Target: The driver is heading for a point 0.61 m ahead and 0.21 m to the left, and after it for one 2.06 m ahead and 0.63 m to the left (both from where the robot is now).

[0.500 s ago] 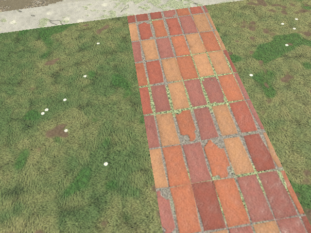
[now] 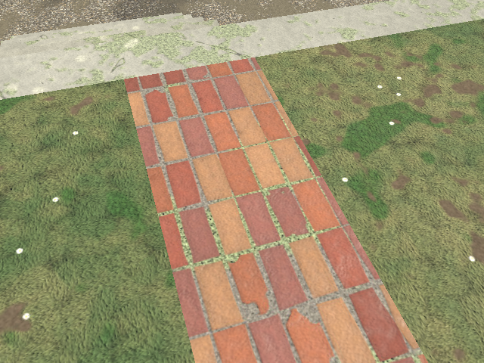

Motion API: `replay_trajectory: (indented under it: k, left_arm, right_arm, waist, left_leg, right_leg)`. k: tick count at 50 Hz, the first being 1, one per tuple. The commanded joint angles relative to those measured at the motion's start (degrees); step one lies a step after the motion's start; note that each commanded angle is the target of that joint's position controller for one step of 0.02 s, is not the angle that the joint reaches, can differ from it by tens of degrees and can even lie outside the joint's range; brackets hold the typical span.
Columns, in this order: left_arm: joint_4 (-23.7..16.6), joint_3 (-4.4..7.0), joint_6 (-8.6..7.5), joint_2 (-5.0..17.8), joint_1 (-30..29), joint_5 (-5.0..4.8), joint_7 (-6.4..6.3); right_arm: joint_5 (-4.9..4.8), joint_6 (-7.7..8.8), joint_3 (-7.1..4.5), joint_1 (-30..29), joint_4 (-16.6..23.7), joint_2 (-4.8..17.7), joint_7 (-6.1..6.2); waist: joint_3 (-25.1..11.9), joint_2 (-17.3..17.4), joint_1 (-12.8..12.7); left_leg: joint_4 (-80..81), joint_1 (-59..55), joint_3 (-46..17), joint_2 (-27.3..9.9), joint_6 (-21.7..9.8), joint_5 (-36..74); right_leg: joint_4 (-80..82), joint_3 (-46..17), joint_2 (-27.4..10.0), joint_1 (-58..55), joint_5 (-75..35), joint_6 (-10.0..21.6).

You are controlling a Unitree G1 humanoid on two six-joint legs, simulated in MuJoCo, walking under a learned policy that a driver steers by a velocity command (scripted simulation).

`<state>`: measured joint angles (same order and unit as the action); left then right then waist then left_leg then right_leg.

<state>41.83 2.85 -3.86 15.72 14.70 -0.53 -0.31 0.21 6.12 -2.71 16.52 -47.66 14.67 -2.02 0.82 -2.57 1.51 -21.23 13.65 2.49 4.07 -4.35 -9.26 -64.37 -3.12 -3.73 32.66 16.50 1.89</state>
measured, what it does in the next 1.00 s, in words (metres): walks ahead, turning left: right foot, then left foot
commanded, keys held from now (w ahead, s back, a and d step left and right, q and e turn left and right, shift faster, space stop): w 0.18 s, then w+q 0.82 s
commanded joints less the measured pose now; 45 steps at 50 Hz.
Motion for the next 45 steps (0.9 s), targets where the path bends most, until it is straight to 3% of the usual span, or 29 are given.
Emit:
replay_trajectory:
  k: [1, 6, 11, 14, 15, 16, 17, 18, 19, 20, 21, 22, 24, 26, 29, 33, 38, 40, 41, 42, 43, 44, 45]
  left_arm:
    - [-3.95, 0.97, -0.41, 3.36, 0.53, 0.55, -0.44]
    - [-6.25, 0.17, -1.26, 1.19, -9.13, 0.28, 0.31]
    - [-9.49, 0.07, -2.12, 1.32, -18.06, -0.45, 2.08]
    - [-9.85, 0.79, -3.01, 3.30, -16.50, -0.39, 2.78]
    - [-8.88, 1.47, -3.25, 4.67, -12.44, -0.23, 2.61]
    - [-6.57, 2.76, -3.37, 7.22, -4.26, 0.06, 2.09]
    - [-4.86, 4.00, -3.28, 11.37, 6.78, 1.18, 1.26]
    - [-3.65, 4.91, -2.61, 15.54, 10.83, 1.55, 1.17]
    - [-3.37, 3.84, -2.17, 10.12, 12.51, 1.15, 0.96]
    - [-3.45, 2.86, -2.11, 7.56, 8.53, 0.81, 0.65]
    - [-3.49, 2.22, -2.11, 6.00, 4.26, 0.74, 0.62]
    - [-3.21, 1.69, -2.29, 4.36, 1.06, 0.77, 0.91]
    - [-2.53, 1.64, -3.03, 3.30, -2.46, 1.12, 1.20]
    - [-1.51, 2.13, -3.69, 4.22, -3.68, 1.07, 1.19]
    - [0.28, 2.87, -3.74, 5.96, -2.66, 1.36, 0.59]
    - [1.72, 3.45, -2.95, 8.12, -1.19, 1.03, -0.18]
    - [3.99, 4.43, -1.25, 10.62, 2.14, -0.49, -0.29]
    - [4.26, 4.83, -0.45, 12.01, 1.54, -1.01, -0.41]
    - [4.14, 5.03, -0.03, 12.82, 0.84, -1.29, -0.54]
    - [3.96, 4.91, 0.52, 12.77, -0.34, -1.58, -0.64]
    - [3.55, 4.11, 0.49, 10.90, 0.71, -0.87, -0.88]
    - [0.32, 1.79, -0.46, 3.58, 4.21, 1.69, -0.59]
    - [-0.95, 1.11, -2.88, 4.35, 2.04, 0.39, 0.01]
  right_arm:
    - [-0.34, 1.17, -1.62, -1.56, 3.02, 8.09, 0.50]
    - [-1.18, -0.08, -1.46, 3.16, 1.07, 8.92, 1.31]
    - [-1.49, -1.60, -1.26, 8.61, -1.36, 9.41, 1.54]
    - [-1.60, -2.64, -1.81, 7.96, -1.62, 11.00, 2.22]
    - [-1.63, -2.81, -2.01, 6.53, -1.31, 11.77, 2.35]
    - [-1.42, -2.81, -1.70, 5.42, -0.85, 11.14, 2.36]
    - [-0.38, -2.41, -0.58, 3.89, 1.14, 8.25, 2.27]
    - [-0.67, -1.28, 1.63, 12.84, 1.80, 0.80, 1.88]
    - [-2.28, -0.65, 0.40, 11.01, 0.77, 6.11, 1.72]
    - [-3.30, -0.63, -0.90, 5.02, 2.58, 9.79, 1.84]
    - [-2.82, -0.89, -0.95, 1.69, 3.46, 9.27, 2.06]
    - [-1.97, -1.44, -1.19, 0.35, 3.81, 8.49, 2.14]
    - [-2.08, -3.10, -1.35, 2.78, 3.46, 6.10, 2.01]
    - [-2.02, -4.33, -1.32, 2.55, 4.04, 4.44, 2.06]
    - [-1.44, -4.81, -1.44, -1.01, 5.80, 4.14, 1.89]
    - [-1.37, -4.08, -0.88, -8.43, 8.01, 2.99, 0.25]
    - [-1.41, -4.26, -1.02, -15.63, 12.01, 4.01, -1.08]
    - [-1.27, -4.44, -1.66, -14.78, 12.92, 5.22, -1.36]
    - [-1.23, -4.62, -2.41, -11.59, 12.55, 6.40, -1.28]
    - [-1.45, -4.67, -3.83, -3.68, 10.60, 8.46, -1.04]
    - [-1.64, -4.98, -6.12, 6.64, 7.65, 12.92, -0.15]
    - [-2.05, -5.03, -7.69, 8.23, 7.38, 20.66, 0.84]
    - [-1.50, -3.86, -6.58, 8.48, 10.00, 19.18, 0.37]
  waist:
    - [-1.12, 6.29, -1.81]
    - [0.00, 5.89, 1.76]
    - [2.88, 5.93, 4.65]
    - [1.96, 7.46, 1.92]
    - [-0.31, 8.06, -0.82]
    - [-5.78, 7.37, -5.01]
    - [-15.02, 3.62, -9.67]
    - [-24.62, -11.69, -6.56]
    - [-25.88, -9.82, -8.87]
    - [-15.47, -6.32, -8.70]
    - [-10.18, -2.99, -6.90]
    - [-5.89, -1.82, -5.03]
    - [-2.79, -3.64, -1.61]
    - [-0.74, -2.57, -0.28]
    - [0.59, -0.96, -0.59]
    - [2.07, 0.02, -3.18]
    - [4.24, -0.10, -5.30]
    - [2.85, -1.37, -3.75]
    - [0.28, -2.30, -1.59]
    - [-3.85, -1.50, 3.15]
    - [-9.40, 1.46, 7.37]
    - [-12.07, 17.43, 3.18]
    - [-22.55, 15.49, 3.97]
  left_leg:
    - [12.63, -3.75, -13.95, -15.85, -10.33, 14.07]
    - [12.52, -6.72, -7.48, -13.01, -7.12, 17.22]
    - [9.43, -13.33, -10.29, -16.12, -7.05, 15.38]
    - [4.70, -16.32, -13.16, -17.92, -5.95, 20.17]
    - [0.57, -15.46, -12.72, -17.06, -5.18, 27.10]
    - [-8.09, -12.01, -10.67, -14.09, -3.66, 31.55]
    - [-24.07, -0.44, -8.49, -10.56, -1.39, 20.44]
    - [-44.82, 22.65, -4.81, -2.11, 2.49, -16.77]
    - [-52.61, 28.67, -10.91, -3.35, 2.64, -23.75]
    - [-54.50, 32.04, -10.16, -5.98, 2.63, -19.09]
    - [-52.77, 30.73, -8.66, -8.42, 2.86, -14.24]
    - [-50.13, 28.66, -8.37, -9.80, 3.15, -11.42]
    - [-47.23, 22.68, -8.46, -11.59, 3.61, -8.31]
    - [-45.46, 22.71, -8.33, -11.97, 4.24, -6.15]
    - [-38.98, 26.12, -8.80, -12.30, 4.95, 1.24]
    - [-25.57, 24.38, -5.23, -11.46, 4.13, 11.41]
    - [-17.79, 25.84, -1.68, -10.29, 1.49, 5.50]
    - [-16.60, 22.17, 1.14, -7.82, -0.54, -0.51]
    - [-16.27, 16.83, 3.24, -5.36, -1.78, -3.07]
    - [-12.90, 6.21, 5.13, -2.07, -3.54, -1.16]
    - [-11.60, -10.87, 1.68, -1.41, -5.89, 1.50]
    - [-7.31, -28.97, -27.48, -16.61, -14.68, -3.11]
    - [3.49, -35.73, -51.71, -23.78, -21.09, -11.71]
  right_leg:
    - [5.16, -0.80, -3.67, 6.36, -5.82, -1.45]
    - [23.52, 1.72, -2.06, 5.29, -20.69, -1.78]
    - [32.65, 2.51, 0.34, 5.72, -19.62, -1.08]
    - [36.57, 2.11, 2.00, 0.75, -13.40, 0.42]
    - [38.14, 3.16, 3.39, -6.13, -12.62, 1.36]
    - [39.09, 3.51, 3.44, -18.99, -14.88, 3.14]
    - [35.51, -5.21, -5.95, -37.74, -18.08, 7.10]
    - [37.18, -28.94, -21.30, -59.90, -13.19, 15.81]
    - [42.92, -36.60, -21.64, -58.05, -3.27, 15.95]
    - [44.82, -27.50, -19.17, -50.08, -2.63, 12.98]
    - [46.62, -20.56, -16.74, -41.56, -5.82, 11.37]
    - [49.23, -15.55, -14.56, -34.12, -8.52, 10.66]
    - [53.85, -8.54, -12.09, -25.32, -10.36, 9.84]
    - [56.34, -3.50, -12.13, -21.99, -14.73, 10.17]
    - [57.38, 2.37, -12.02, -23.24, -18.41, 10.16]
    - [57.14, 9.49, -10.81, -25.40, -18.88, 8.21]
    - [53.89, 12.08, -13.79, -34.29, -19.87, 6.52]
    - [48.38, 13.62, -14.19, -36.78, -32.78, 5.27]
    - [42.56, 14.77, -13.66, -36.97, -43.09, 4.45]
    - [31.72, 16.88, -11.63, -34.79, -49.58, 2.95]
    - [16.53, 17.72, -9.03, -24.87, -42.67, 0.40]
    - [-5.54, 16.50, -0.23, 1.02, 2.31, -3.88]
    - [-15.71, 1.02, 5.68, 10.24, 18.58, -4.00]
Velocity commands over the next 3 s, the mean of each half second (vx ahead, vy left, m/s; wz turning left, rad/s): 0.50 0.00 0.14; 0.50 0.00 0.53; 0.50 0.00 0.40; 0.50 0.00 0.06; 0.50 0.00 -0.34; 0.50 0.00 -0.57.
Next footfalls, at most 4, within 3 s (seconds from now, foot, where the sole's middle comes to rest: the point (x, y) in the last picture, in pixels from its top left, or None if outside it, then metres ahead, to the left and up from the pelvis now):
0.34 right None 0.37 -0.15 -0.78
0.86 left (178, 333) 0.57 0.17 -0.78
1.36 right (198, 230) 0.91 0.13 -0.78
1.88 left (89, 210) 1.00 0.49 -0.78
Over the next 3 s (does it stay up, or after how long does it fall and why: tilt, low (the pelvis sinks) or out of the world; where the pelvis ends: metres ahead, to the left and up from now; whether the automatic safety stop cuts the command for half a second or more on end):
stays up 1.51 0.61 0.00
